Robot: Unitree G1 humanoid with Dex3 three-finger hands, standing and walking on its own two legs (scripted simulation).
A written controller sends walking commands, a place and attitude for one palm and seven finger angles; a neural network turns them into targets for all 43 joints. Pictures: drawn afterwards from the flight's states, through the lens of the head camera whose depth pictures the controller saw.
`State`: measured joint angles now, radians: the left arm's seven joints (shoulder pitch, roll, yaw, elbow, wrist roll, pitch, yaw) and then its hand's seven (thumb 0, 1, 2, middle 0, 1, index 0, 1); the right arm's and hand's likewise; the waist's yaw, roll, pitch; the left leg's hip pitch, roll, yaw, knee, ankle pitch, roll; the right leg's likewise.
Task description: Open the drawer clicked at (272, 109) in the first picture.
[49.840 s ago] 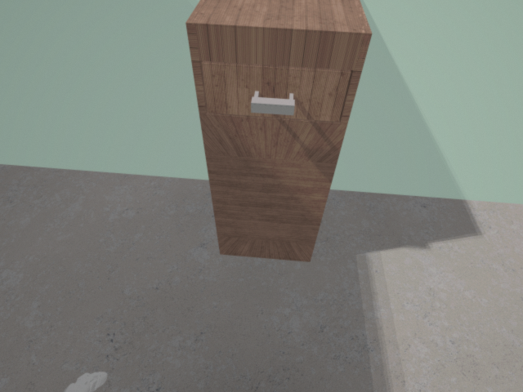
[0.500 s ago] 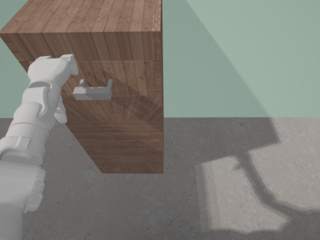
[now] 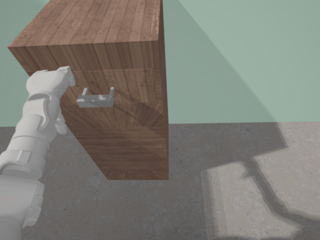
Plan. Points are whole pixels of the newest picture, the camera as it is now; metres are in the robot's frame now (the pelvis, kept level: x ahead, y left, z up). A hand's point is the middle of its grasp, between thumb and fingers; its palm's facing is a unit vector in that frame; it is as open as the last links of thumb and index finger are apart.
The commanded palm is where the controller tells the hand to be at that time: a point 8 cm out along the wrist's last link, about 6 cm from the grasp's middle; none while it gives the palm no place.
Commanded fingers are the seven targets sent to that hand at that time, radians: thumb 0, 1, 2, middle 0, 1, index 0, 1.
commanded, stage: move the hooked fingers above the handle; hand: left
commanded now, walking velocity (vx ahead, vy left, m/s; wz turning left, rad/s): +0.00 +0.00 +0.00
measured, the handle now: (97, 95) +0.52 +0.22 +0.05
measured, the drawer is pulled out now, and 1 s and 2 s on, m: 0.00 0.00 0.00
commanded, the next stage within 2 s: lower the fingers behind the handle in 0.52 s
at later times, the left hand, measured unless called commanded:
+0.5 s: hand (91, 84) +0.48 +0.20 +0.13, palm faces +0.03 +0.00 -1.00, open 13.5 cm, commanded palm +0.44 +0.25 +0.16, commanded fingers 0.00 -0.50 0.30 -0.30 -1.20 -0.30 -1.20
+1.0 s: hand (86, 97) +0.48 +0.23 +0.08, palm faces +0.07 -0.03 -1.00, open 13.7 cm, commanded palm +0.45 +0.24 +0.13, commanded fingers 0.00 -0.50 0.30 -0.30 -1.20 -0.30 -1.20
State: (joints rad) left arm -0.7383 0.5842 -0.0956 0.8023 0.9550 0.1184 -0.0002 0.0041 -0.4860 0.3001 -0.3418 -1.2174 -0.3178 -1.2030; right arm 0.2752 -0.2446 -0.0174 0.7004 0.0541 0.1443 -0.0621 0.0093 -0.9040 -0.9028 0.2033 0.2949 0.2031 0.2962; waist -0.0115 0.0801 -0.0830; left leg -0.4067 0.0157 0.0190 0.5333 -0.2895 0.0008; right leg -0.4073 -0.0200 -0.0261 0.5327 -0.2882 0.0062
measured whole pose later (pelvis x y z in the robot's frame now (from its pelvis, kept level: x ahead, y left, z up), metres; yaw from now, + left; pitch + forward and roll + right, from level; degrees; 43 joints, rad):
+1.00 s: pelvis -0.01 +0.01 -0.01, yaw -1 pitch +14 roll -1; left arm -0.85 0.52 -0.04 0.92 1.05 -0.06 0.23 0.00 -0.49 0.30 -0.32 -1.21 -0.33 -1.23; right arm 0.27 -0.28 -0.06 0.70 0.02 0.11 -0.03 0.01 -0.91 -0.90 0.20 0.29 0.20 0.30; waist -0.07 0.04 -0.09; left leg -0.59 0.02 0.03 0.67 -0.33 0.01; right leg -0.59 -0.02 -0.01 0.64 -0.31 0.01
